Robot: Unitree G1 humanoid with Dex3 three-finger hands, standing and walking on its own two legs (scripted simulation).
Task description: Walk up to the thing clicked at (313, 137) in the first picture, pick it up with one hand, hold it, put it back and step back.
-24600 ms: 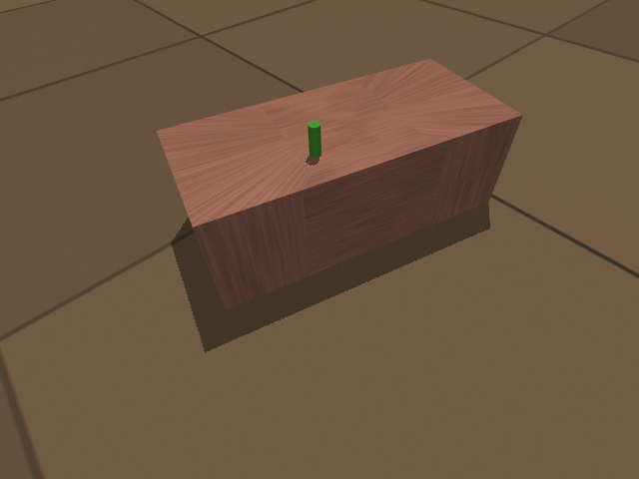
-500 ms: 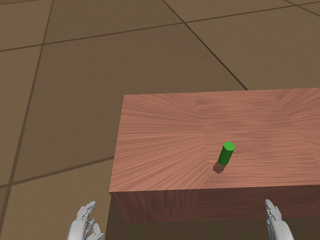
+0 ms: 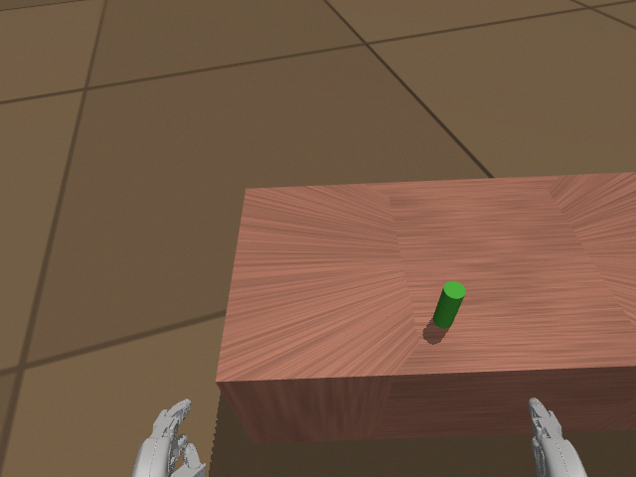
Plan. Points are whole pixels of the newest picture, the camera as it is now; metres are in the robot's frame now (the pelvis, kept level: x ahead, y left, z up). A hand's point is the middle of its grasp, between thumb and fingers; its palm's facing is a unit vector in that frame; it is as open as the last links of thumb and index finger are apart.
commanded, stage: home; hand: right
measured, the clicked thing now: (448, 305) +0.50 -0.21 -0.22
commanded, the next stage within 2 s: stand in 0.66 s
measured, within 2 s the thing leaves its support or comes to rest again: neither
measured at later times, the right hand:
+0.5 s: hand out of the picture +0.17 -0.18 -0.06, palm faces +0.11 +0.96 -0.28, open 17.6 cm
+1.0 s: hand out of the picture +0.13 -0.23 -0.10, palm faces -0.05 +0.93 -0.35, open 14.7 cm
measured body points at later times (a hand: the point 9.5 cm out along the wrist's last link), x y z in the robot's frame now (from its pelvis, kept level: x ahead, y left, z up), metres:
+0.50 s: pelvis +0.00 +0.00 +0.00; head +0.02 +0.00 +0.45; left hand +0.16 +0.24 -0.07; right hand +0.16 -0.23 -0.04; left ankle +0.00 +0.13 -0.69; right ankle -0.01 -0.12 -0.69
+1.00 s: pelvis -0.01 +0.00 +0.01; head +0.01 -0.01 +0.46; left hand +0.13 +0.27 -0.09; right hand +0.13 -0.28 -0.08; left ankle +0.00 +0.13 -0.69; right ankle -0.01 -0.12 -0.69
